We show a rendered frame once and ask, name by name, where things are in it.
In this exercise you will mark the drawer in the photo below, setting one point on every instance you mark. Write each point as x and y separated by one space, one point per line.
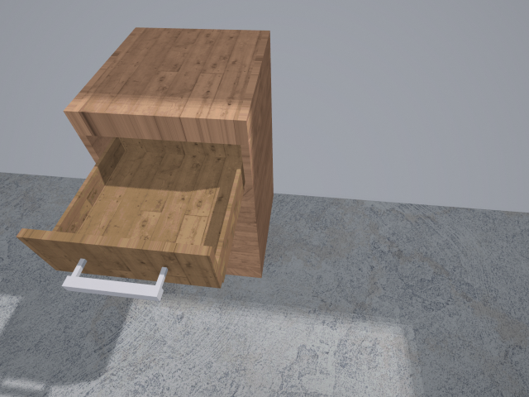
149 204

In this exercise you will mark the handle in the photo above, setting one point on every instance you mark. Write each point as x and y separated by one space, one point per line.
114 288

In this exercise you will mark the cabinet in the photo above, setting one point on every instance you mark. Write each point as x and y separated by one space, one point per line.
197 85

